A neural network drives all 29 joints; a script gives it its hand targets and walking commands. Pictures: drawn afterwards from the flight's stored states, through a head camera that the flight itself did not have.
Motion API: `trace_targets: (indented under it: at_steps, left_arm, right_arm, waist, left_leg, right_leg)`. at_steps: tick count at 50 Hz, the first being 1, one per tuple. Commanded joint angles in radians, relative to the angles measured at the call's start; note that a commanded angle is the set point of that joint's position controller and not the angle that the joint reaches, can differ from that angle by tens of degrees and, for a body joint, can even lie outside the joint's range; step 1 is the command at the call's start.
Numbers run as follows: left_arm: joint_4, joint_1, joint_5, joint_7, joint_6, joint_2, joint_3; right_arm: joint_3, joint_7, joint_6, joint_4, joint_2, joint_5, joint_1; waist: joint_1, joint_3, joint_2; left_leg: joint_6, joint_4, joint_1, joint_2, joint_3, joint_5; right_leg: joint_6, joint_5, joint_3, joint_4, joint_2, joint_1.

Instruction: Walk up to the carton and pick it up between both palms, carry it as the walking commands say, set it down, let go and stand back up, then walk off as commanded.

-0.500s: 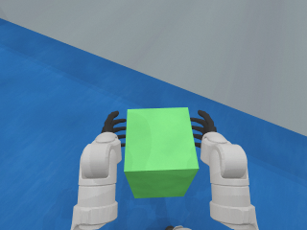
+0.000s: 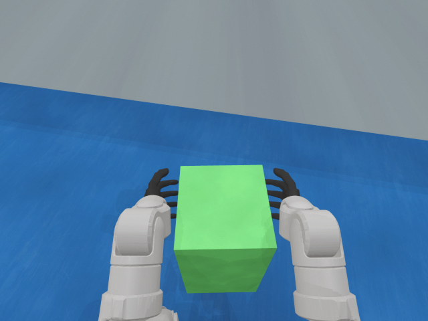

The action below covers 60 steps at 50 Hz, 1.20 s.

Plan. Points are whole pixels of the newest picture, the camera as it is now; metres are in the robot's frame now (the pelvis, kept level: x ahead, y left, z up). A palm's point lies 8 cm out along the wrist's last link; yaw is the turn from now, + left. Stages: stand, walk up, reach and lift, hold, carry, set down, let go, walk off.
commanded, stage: carry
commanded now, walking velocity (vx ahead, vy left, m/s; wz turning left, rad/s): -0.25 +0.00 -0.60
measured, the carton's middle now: (221, 234) +0.29 -0.01 -0.02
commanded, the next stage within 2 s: none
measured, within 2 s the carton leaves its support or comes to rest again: neither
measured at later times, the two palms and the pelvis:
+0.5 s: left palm (151, 300) +0.15 +0.09 +0.10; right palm (346, 320) +0.12 -0.14 +0.12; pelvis -0.17 +0.02 +0.02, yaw -12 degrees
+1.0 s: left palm out of the picture +0.05 +0.05 +0.10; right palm out of the picture -0.01 -0.18 +0.11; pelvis -0.27 +0.00 +0.01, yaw -14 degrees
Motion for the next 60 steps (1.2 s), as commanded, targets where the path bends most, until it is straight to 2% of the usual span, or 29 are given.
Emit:
trace_targets:
  at_steps: [1, 3, 7, 10, 11, 12, 13, 14, 15, 16, 17, 18, 20, 23, 26, 27, 28, 29, 30, 31, 32, 33, 34, 37, 39, 41, 44, 54, 60]
  left_arm:
    - [-0.111, -0.460, -0.378, -0.276, -0.037, -1.049, -0.534]
    - [-0.096, -0.399, -0.350, -0.263, -0.034, -1.027, -0.514]
    - [-0.052, -0.318, -0.320, -0.256, -0.026, -0.998, -0.502]
    - [-0.049, -0.312, -0.324, -0.256, -0.028, -0.991, -0.516]
    - [-0.060, -0.329, -0.331, -0.257, -0.030, -0.990, -0.525]
    - [-0.070, -0.350, -0.341, -0.258, -0.032, -0.990, -0.536]
    - [-0.077, -0.363, -0.348, -0.259, -0.033, -0.992, -0.546]
    - [-0.115, -0.410, -0.373, -0.268, -0.032, -1.000, -0.579]
    - [-0.171, -0.480, -0.385, -0.265, -0.036, -1.043, -0.605]
    - [-0.162, -0.502, -0.400, -0.266, -0.037, -1.049, -0.610]
    - [-0.169, -0.510, -0.421, -0.268, -0.037, -1.058, -0.624]
    - [-0.175, -0.507, -0.427, -0.266, -0.034, -1.060, -0.639]
    - [-0.159, -0.495, -0.422, -0.257, -0.022, -1.050, -0.657]
    - [-0.119, -0.454, -0.425, -0.250, 0.002, -1.046, -0.669]
    - [-0.074, -0.421, -0.416, -0.255, 0.016, -1.044, -0.643]
    - [-0.061, -0.414, -0.412, -0.257, 0.017, -1.045, -0.630]
    - [-0.044, -0.404, -0.406, -0.259, 0.016, -1.047, -0.619]
    - [-0.031, -0.395, -0.398, -0.261, 0.016, -1.051, -0.607]
    - [-0.035, -0.400, -0.398, -0.262, 0.013, -1.060, -0.599]
    - [-0.034, -0.407, -0.394, -0.265, 0.008, -1.058, -0.588]
    - [-0.030, -0.387, -0.373, -0.268, -0.009, -1.067, -0.565]
    - [-0.065, -0.451, -0.395, -0.272, -0.015, -1.083, -0.570]
    - [-0.063, -0.455, -0.396, -0.271, -0.014, -1.083, -0.558]
    - [-0.002, -0.385, -0.352, -0.259, -0.013, -1.066, -0.516]
    - [0.028, -0.346, -0.335, -0.255, -0.012, -1.062, -0.494]
    - [0.013, -0.379, -0.337, -0.254, -0.009, -1.061, -0.506]
    - [-0.005, -0.428, -0.360, -0.257, -0.006, -1.064, -0.526]
    - [-0.013, -0.481, -0.410, -0.270, 0.001, -1.073, -0.564]
    - [-0.034, -0.474, -0.415, -0.269, -0.002, -1.079, -0.576]
  right_arm:
    - [0.675, 0.270, -0.034, -0.140, 1.103, 0.471, -0.609]
    - [0.668, 0.271, -0.021, -0.113, 1.091, 0.476, -0.566]
    - [0.651, 0.275, -0.006, -0.060, 1.075, 0.465, -0.485]
    - [0.635, 0.280, -0.007, -0.036, 1.079, 0.461, -0.474]
    - [0.629, 0.282, -0.009, -0.028, 1.084, 0.460, -0.467]
    - [0.621, 0.285, -0.012, -0.016, 1.087, 0.456, -0.451]
    - [0.618, 0.289, -0.013, -0.007, 1.090, 0.456, -0.446]
    - [0.593, 0.289, -0.027, 0.002, 1.074, 0.434, -0.422]
    - [0.588, 0.292, -0.033, -0.051, 1.088, 0.438, -0.444]
    - [0.590, 0.288, -0.030, -0.062, 1.089, 0.431, -0.454]
    - [0.592, 0.288, -0.031, -0.082, 1.085, 0.428, -0.469]
    - [0.584, 0.287, -0.031, -0.078, 1.072, 0.418, -0.460]
    - [0.549, 0.291, -0.024, -0.044, 1.045, 0.401, -0.427]
    - [0.521, 0.285, -0.008, -0.019, 1.015, 0.380, -0.379]
    - [0.525, 0.283, 0.001, 0.015, 1.021, 0.357, -0.347]
    - [0.528, 0.282, 0.001, 0.023, 1.026, 0.353, -0.347]
    - [0.530, 0.282, 0.000, 0.034, 1.027, 0.350, -0.352]
    - [0.534, 0.282, -0.003, 0.043, 1.029, 0.350, -0.356]
    - [0.545, 0.283, -0.007, 0.041, 1.037, 0.354, -0.370]
    - [0.554, 0.281, -0.008, 0.047, 1.047, 0.360, -0.379]
    - [0.607, 0.286, -0.007, -0.032, 1.065, 0.401, -0.480]
    - [0.625, 0.285, -0.009, -0.053, 1.083, 0.421, -0.545]
    - [0.634, 0.283, -0.008, -0.068, 1.084, 0.437, -0.566]
    - [0.648, 0.287, 0.005, -0.051, 1.079, 0.454, -0.567]
    - [0.645, 0.293, 0.010, -0.038, 1.072, 0.463, -0.582]
    - [0.622, 0.296, 0.012, -0.003, 1.076, 0.458, -0.574]
    - [0.604, 0.292, 0.013, 0.012, 1.079, 0.456, -0.579]
    - [0.552, 0.276, 0.005, 0.048, 1.071, 0.414, -0.518]
    - [0.560, 0.275, 0.002, 0.026, 1.070, 0.417, -0.513]
  waist:
    - [0.015, -0.327, -0.205]
    - [0.016, -0.351, -0.191]
    - [0.021, -0.382, -0.217]
    - [0.028, -0.398, -0.247]
    - [0.021, -0.403, -0.249]
    - [0.009, -0.414, -0.220]
    - [0.009, -0.405, -0.105]
    - [-0.017, -0.355, 0.285]
    - [-0.006, -0.260, 0.284]
    - [-0.005, -0.259, 0.124]
    - [0.000, -0.263, 0.040]
    - [0.008, -0.261, 0.075]
    - [0.019, -0.275, 0.145]
    - [0.006, -0.332, 0.206]
    - [-0.012, -0.357, 0.253]
    - [-0.013, -0.362, 0.250]
    - [-0.005, -0.372, 0.226]
    - [-0.005, -0.382, 0.183]
    - [-0.005, -0.377, 0.106]
    - [-0.008, -0.377, -0.020]
    - [-0.005, -0.309, -0.215]
    - [-0.005, -0.288, -0.212]
    - [-0.005, -0.280, -0.173]
    - [-0.001, -0.275, -0.149]
    - [0.005, -0.298, -0.110]
    - [0.005, -0.272, -0.050]
    - [0.000, -0.244, -0.054]
    - [-0.004, -0.263, 0.016]
    - [-0.004, -0.297, 0.028]
  left_leg:
    - [-0.008, 0.227, 0.002, -0.054, -0.092, 0.058]
    - [-0.014, 0.131, 0.005, -0.074, -0.083, 0.062]
    - [0.002, -0.116, 0.088, -0.124, -0.075, -0.015]
    - [0.038, -0.358, 0.251, -0.161, -0.044, -0.033]
    - [0.050, -0.488, 0.337, -0.172, -0.008, 0.004]
    - [0.061, -0.677, 0.462, -0.171, 0.030, 0.083]
    - [0.071, -0.766, 0.585, -0.074, -0.065, 0.105]
    - [0.220, -0.810, 0.592, 0.245, -0.446, 0.114]
    - [0.289, -0.813, 0.466, 0.378, -0.458, 0.312]
    - [0.278, -0.787, 0.409, 0.325, -0.391, 0.343]
    - [0.229, -0.771, 0.378, 0.264, -0.300, 0.322]
    - [0.191, -0.757, 0.391, 0.208, -0.217, 0.360]
    - [0.157, -0.691, 0.467, 0.112, -0.089, 0.502]
    - [0.181, -0.644, 0.549, 0.120, -0.104, 0.645]
    - [0.201, -0.662, 0.583, 0.158, -0.170, 0.676]
    - [0.199, -0.653, 0.588, 0.161, -0.176, 0.683]
    - [0.170, -0.630, 0.560, 0.150, -0.160, 0.678]
    - [0.127, -0.602, 0.499, 0.131, -0.144, 0.623]
    - [0.088, -0.560, 0.410, 0.112, -0.132, 0.530]
    - [0.052, -0.536, 0.274, 0.064, -0.106, 0.325]
    - [0.018, -0.542, 0.230, -0.010, -0.024, 0.170]
    - [0.012, -0.466, 0.282, -0.009, -0.010, 0.160]
    - [0.012, -0.444, 0.302, -0.017, -0.013, 0.199]
    - [0.021, -0.533, 0.342, -0.021, -0.023, 0.321]
    - [0.038, -0.573, 0.396, 0.005, -0.052, 0.351]
    - [0.051, -0.634, 0.353, -0.002, -0.063, 0.233]
    - [0.048, -0.643, 0.358, -0.025, -0.050, 0.166]
    - [0.070, -0.711, 0.354, -0.006, -0.100, 0.106]
    - [0.080, -0.732, 0.351, 0.009, -0.119, 0.130]
  right_leg:
    - [-0.090, 0.429, 0.137, -0.178, -0.197, 0.174]
    - [-0.105, 0.397, 0.182, -0.169, -0.192, 0.229]
    - [-0.135, 0.447, 0.319, -0.209, -0.229, 0.280]
    - [-0.102, 0.381, 0.360, -0.274, -0.216, 0.235]
    - [-0.069, 0.347, 0.347, -0.293, -0.190, 0.212]
    - [-0.013, 0.249, 0.288, -0.294, -0.139, 0.169]
    - [0.025, 0.089, 0.222, -0.213, -0.069, 0.057]
    - [0.057, -0.144, 0.052, 0.104, 0.092, -0.230]
    - [0.044, -0.287, 0.031, 0.399, 0.049, -0.323]
    - [0.016, -0.240, 0.084, 0.553, 0.047, -0.271]
    - [0.006, -0.168, 0.085, 0.650, 0.046, -0.245]
    - [0.004, -0.109, 0.083, 0.683, 0.039, -0.241]
    - [0.032, -0.086, 0.021, 0.566, 0.040, -0.228]
    - [0.038, -0.172, -0.053, 0.319, 0.058, -0.159]
    - [0.028, -0.205, -0.081, 0.047, 0.053, -0.049]
    - [0.026, -0.169, -0.086, -0.060, 0.051, -0.006]
    - [0.025, -0.045, -0.083, -0.223, 0.030, 0.081]
    - [0.027, 0.040, -0.056, -0.340, -0.012, 0.194]
    - [0.028, 0.053, 0.030, -0.379, -0.103, 0.286]
    - [-0.011, 0.133, 0.165, -0.343, -0.234, 0.351]
    - [-0.065, 0.280, 0.202, -0.309, -0.291, 0.246]
    - [-0.066, 0.289, 0.142, -0.306, -0.267, 0.169]
    - [-0.056, 0.220, 0.101, -0.296, -0.233, 0.135]
    - [-0.038, 0.091, 0.026, -0.244, -0.149, 0.113]
    - [-0.036, 0.055, 0.041, -0.225, -0.119, 0.089]
    - [-0.040, -0.102, 0.047, -0.248, -0.112, 0.083]
    - [-0.044, -0.199, 0.073, -0.291, -0.112, 0.024]
    - [-0.039, -0.157, 0.034, -0.244, -0.077, 0.019]
    - [-0.038, -0.098, 0.025, -0.215, -0.081, 0.055]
